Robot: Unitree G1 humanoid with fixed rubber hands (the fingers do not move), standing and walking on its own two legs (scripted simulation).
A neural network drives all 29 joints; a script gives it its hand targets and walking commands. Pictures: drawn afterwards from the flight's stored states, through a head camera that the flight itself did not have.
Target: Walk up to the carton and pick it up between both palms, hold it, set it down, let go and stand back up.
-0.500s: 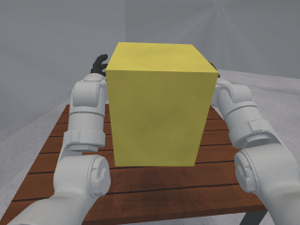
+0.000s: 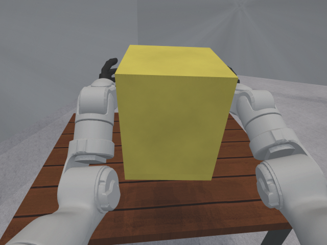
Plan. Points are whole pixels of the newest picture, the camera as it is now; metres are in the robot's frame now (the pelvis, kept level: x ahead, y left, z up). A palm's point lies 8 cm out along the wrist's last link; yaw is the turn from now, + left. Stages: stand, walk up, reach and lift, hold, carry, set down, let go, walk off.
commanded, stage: hold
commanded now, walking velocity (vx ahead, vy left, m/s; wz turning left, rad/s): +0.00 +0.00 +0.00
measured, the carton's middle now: (169, 110) +0.35 +0.00 +0.25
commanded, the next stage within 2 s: none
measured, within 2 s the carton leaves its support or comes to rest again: neither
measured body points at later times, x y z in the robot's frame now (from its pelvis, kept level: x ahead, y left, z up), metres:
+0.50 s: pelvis +0.00 +0.00 +0.00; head -0.10 +0.03 +0.44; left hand +0.38 +0.15 +0.30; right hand +0.38 -0.14 +0.29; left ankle +0.03 +0.10 -0.75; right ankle +0.00 -0.10 -0.75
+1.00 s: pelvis +0.00 +0.00 +0.00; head -0.10 +0.03 +0.44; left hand +0.38 +0.15 +0.30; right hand +0.38 -0.15 +0.29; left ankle +0.03 +0.10 -0.75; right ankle +0.00 -0.10 -0.75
